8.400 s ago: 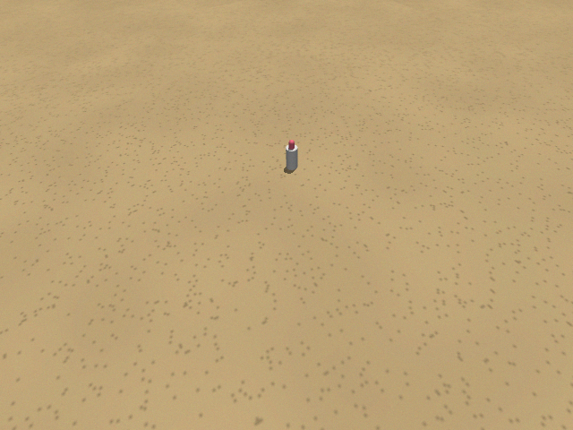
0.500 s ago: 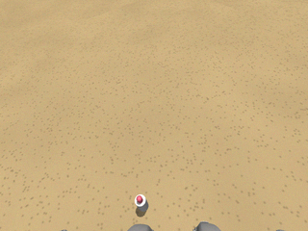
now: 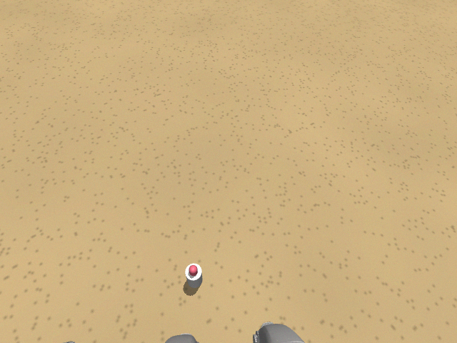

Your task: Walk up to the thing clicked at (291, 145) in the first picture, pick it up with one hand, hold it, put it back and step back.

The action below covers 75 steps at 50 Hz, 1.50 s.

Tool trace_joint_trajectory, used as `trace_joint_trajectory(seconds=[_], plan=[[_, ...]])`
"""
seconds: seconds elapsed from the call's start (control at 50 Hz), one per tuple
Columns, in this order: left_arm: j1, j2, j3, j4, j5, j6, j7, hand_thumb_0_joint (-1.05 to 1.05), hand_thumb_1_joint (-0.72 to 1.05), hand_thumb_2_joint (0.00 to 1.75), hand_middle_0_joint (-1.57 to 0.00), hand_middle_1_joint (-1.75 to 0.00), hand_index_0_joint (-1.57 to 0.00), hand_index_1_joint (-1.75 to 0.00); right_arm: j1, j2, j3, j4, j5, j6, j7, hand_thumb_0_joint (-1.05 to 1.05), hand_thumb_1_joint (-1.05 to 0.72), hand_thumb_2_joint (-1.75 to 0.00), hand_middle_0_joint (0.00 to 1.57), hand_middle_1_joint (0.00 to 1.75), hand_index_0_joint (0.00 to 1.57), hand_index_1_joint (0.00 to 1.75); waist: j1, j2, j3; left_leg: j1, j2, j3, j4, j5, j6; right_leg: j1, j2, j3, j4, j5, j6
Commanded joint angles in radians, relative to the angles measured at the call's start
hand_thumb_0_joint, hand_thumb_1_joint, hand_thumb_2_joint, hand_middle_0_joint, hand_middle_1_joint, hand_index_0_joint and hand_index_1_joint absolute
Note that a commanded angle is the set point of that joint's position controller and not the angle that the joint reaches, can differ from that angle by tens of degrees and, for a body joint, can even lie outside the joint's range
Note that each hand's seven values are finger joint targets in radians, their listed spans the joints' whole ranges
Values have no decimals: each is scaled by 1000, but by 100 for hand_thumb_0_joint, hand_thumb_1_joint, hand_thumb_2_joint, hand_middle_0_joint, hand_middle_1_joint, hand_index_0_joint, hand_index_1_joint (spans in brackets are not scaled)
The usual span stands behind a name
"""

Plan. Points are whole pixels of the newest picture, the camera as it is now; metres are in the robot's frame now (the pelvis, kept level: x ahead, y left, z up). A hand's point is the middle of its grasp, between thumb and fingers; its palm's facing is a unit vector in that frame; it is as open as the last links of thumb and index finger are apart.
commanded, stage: walk up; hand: left
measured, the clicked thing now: (194, 274) +0.39 +0.12 -0.67
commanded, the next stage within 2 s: stand in 0.82 s
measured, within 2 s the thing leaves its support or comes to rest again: neither
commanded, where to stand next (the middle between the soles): +0.05 -0.03 m, yaw -2 degrees
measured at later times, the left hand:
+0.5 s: hand out of the picture +0.10 +0.23 -0.13, palm faces -0.07 -0.93 -0.37, open 7.4 cm
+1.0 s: hand out of the picture +0.12 +0.22 -0.13, palm faces -0.08 -0.94 -0.32, open 7.4 cm
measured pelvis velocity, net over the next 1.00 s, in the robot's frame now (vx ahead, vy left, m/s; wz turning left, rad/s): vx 0.00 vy -0.02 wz -0.06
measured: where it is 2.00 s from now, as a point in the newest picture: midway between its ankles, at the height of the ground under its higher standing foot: outside the picture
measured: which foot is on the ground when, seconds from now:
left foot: down 0.00-1.00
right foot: up 0.00-0.08, down 0.10-1.00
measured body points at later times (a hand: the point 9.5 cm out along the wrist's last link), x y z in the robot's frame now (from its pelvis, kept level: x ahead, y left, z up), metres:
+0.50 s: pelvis -0.01 -0.03 +0.01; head -0.01 -0.04 +0.46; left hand +0.11 +0.28 -0.10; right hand +0.04 -0.34 -0.12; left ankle +0.02 +0.11 -0.72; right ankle -0.02 -0.14 -0.72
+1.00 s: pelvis +0.00 -0.02 +0.02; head +0.00 -0.02 +0.47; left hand +0.12 +0.26 -0.10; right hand +0.07 -0.33 -0.10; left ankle +0.02 +0.11 -0.72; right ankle -0.02 -0.14 -0.72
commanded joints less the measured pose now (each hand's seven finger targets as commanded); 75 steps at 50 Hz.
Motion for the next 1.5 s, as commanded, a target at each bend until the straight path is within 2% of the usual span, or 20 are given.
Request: trace_joint_trajectory(seconds=[0.0, 0.02, 0.06, 0.08, 0.1, 0.12, 0.14, 0.18, 0.2, 0.22, 0.26, 0.32, 0.36, 0.44, 0.58, 0.78, 0.8, 0.88, 1.14, 1.48], plan=[[-22, 154, 33, -83, 15, -39, -4, 0, 90, 90, -20, -30, -20, -30, 77, -269, -68, -50, -2, -28, -22, 0, -90, -90, 20, 30, 20, 30, -52, 240, -266, 342, 265, -269, -92, 575, 187, -34, -47, -47, -236, -49, -2], [0, 153, 31, -66, 17, -44, -5, 0, 90, 90, -20, -30, -20, -30, 52, -269, -63, -59, -3, -27, -20, 0, -90, -90, 20, 30, 20, 30, -40, 250, -252, 278, 255, -246, -80, 593, 183, 34, -43, -71, -300, -34, -13], [76, 136, 31, -11, 20, -58, -4, 0, 90, 90, -20, -30, -20, -30, -12, -251, -46, -74, 7, -23, -13, 0, -90, -90, 20, 30, 20, 30, 18, 222, -215, 102, 207, -169, -32, 524, 124, 239, -31, -90, -546, 197, -41], [93, 174, 41, 1, 24, -69, -1, 0, 90, 90, -20, -30, -20, -30, -18, -220, -32, -78, 14, -24, -11, 0, -90, -90, 20, 30, 20, 30, 23, 177, -228, 27, 167, -134, 14, 442, 71, 335, -76, 4, -554, 337, -64], [90, 232, 55, -2, 34, -79, 0, 0, 90, 90, -20, -30, -20, -30, -22, -181, -19, -90, 24, -27, -9, 0, -90, -90, 20, 30, 20, 30, 19, 22, -243, -109, 91, -89, 118, 288, 17, 411, -206, 230, -546, 474, -122], [29, 263, 50, -12, 18, -78, -5, 0, 90, 90, -20, -30, -20, -30, -63, -185, -20, -88, 23, -24, -14, 0, -90, -90, 20, 30, 20, 30, 7, -9, -205, -71, 15, -16, 102, -56, -1, 259, -320, 326, -536, 427, -225], [-31, 262, 43, -31, 18, -74, -14, 0, 90, 90, -20, -30, -20, -30, -31, -199, -32, -52, 19, -28, -15, 0, -90, -90, 20, 30, 20, 30, -24, -34, -175, 77, 9, -28, 96, -166, 2, 99, -346, 333, -527, 383, -253], [-89, 186, 25, -42, 13, -67, -21, 0, 90, 90, -20, -30, -20, -30, 13, -214, -36, -11, 16, -47, -9, 0, -90, -90, 20, 30, 20, 30, -68, 19, -151, 168, 39, -73, -134, -15, 14, 37, -226, 137, -475, 339, -136], [-108, 166, 22, -48, 7, -67, -22, 0, 90, 90, -20, -30, -20, -30, 5, -241, -42, 3, 15, -55, -6, 0, -90, -90, 20, 30, 20, 30, -57, 51, -147, 175, 102, -167, -185, 137, 42, 34, -148, 65, -411, 363, -78], [-72, 144, 18, -32, 4, -65, -23, 0, 90, 90, -20, -30, -20, -30, -16, -256, -39, 3, 12, -59, -7, 0, -90, -90, 20, 30, 20, 30, -27, 80, -152, 155, 182, -279, -234, 135, 100, 41, -87, 18, -343, 308, -48], [14, 159, 23, 17, 10, -64, -23, 0, 90, 90, -20, -30, -20, -30, -97, -266, -31, -11, 12, -56, 0, 0, -90, -90, 20, 30, 20, 30, 33, 65, -120, 4, 234, -308, -270, -95, 134, 147, -74, -3, -398, 96, -60], [-48, 179, 29, 20, 20, -78, -30, 0, 90, 90, -20, -30, -20, -30, -111, -210, -13, 10, 11, -47, 6, 0, -90, -90, 20, 30, 20, 30, 2, -7, -78, -41, 55, -102, -166, -77, 26, 169, -166, 186, -595, 78, -111], [-98, 192, 27, 12, 15, -75, -33, 0, 90, 90, -20, -30, -20, -30, -66, -196, -7, 48, 6, -53, 6, 0, -90, -90, 20, 30, 20, 30, -27, 0, -95, 68, 21, -60, -171, -40, -2, 87, -218, 221, -624, 103, -126], [-101, 145, 12, 40, 5, -69, -35, 0, 90, 90, -20, -30, -20, -30, -92, -209, -8, 76, 7, -62, 8, 0, -90, -90, 20, 30, 20, 30, -2, 27, -126, 114, 95, -140, -276, 26, 29, 139, -126, 82, -591, 179, -67], [-125, 146, 6, 75, 1, -70, -27, 0, 90, 90, -20, -30, -20, -30, -96, -192, 4, 119, 13, -61, 2, 0, -90, -90, 20, 30, 20, 30, -6, 0, -216, 200, 87, -77, -266, 264, 5, 245, -153, 77, -611, 430, -55], [-141, 139, 0, 130, 1, -61, -22, 0, 90, 90, -20, -30, -20, -30, -137, -193, 6, 155, 13, -49, -1, 0, -90, -90, 20, 30, 20, 30, -8, 59, -193, 224, 109, -74, -313, 273, 10, 263, -142, 53, -648, 431, -45], [-156, 139, -10, 135, 0, -71, -21, 0, 90, 90, -20, -30, -20, -30, -164, -186, 10, 163, 19, -42, 0, 0, -90, -90, 20, 30, 20, 30, -14, 100, -183, 218, 116, -92, -328, 383, -5, 287, -162, 62, -654, 548, -32], [-145, 143, -8, 154, -3, -76, -16, 0, 90, 90, -20, -30, -20, -30, -167, -181, 13, 177, 23, -37, -2, 0, -90, -90, 20, 30, 20, 30, -11, 80, -240, 275, 124, -87, -330, 491, -13, 342, -162, 37, -651, 670, -19], [-157, 138, -12, 184, 6, -73, -15, 0, 90, 90, -20, -30, -20, -30, -207, -171, 12, 205, 16, -23, 9, 0, -90, -90, 20, 30, 20, 30, -15, 38, -157, 260, 115, -101, -416, 193, -15, 246, -152, 40, -755, 335, -5], [-93, 134, -18, 187, 9, -72, -18, 0, 90, 90, -20, -30, -20, -30, -193, -173, 5, 227, 14, -23, 15, 0, -90, -90, 20, 30, 20, 30, -4, 65, -177, 237, 114, -124, -432, 140, -7, 246, -155, 39, -733, 292, -13]])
